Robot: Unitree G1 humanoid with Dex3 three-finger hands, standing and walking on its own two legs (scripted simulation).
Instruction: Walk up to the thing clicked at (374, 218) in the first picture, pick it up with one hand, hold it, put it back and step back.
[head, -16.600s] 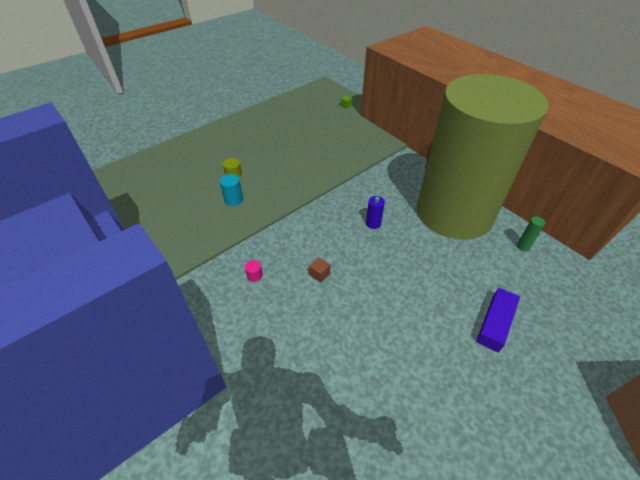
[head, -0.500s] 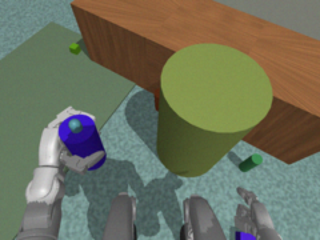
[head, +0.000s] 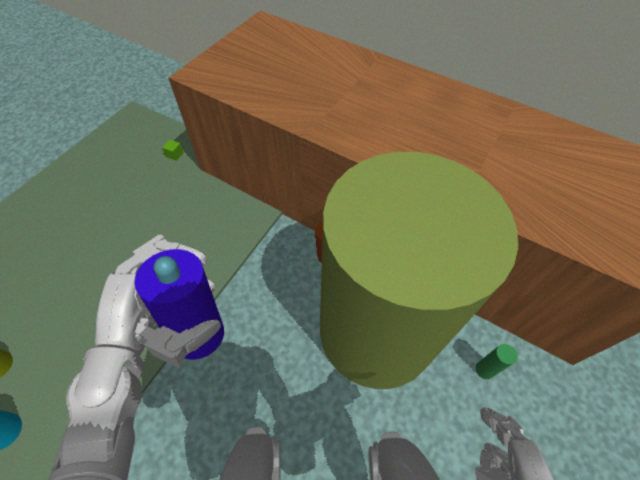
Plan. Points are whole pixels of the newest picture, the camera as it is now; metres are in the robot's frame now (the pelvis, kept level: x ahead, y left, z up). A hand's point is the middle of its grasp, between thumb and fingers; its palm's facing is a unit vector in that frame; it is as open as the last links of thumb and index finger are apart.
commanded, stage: lift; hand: left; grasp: from the side
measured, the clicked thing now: (182, 302) +0.33 +0.16 +0.04
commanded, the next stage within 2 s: hold in 0.62 s
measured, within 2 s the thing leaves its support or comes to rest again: neither
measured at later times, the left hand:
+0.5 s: hand (184, 275) +0.34 +0.15 +0.08, palm faces -0.08 -1.00 -0.01, open 9.9 cm
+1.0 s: hand (178, 256) +0.35 +0.16 +0.11, palm faces -0.09 -1.00 -0.01, open 9.9 cm
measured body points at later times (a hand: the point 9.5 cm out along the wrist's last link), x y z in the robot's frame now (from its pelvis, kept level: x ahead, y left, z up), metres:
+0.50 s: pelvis +0.02 -0.01 +0.04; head +0.08 -0.01 +0.48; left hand +0.34 +0.21 +0.08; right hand +0.15 -0.26 -0.07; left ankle +0.04 +0.13 -0.64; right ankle +0.02 -0.13 -0.64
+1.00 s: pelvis +0.03 +0.00 +0.05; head +0.07 +0.00 +0.50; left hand +0.35 +0.21 +0.11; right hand +0.16 -0.25 -0.06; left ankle +0.04 +0.13 -0.64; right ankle +0.02 -0.13 -0.64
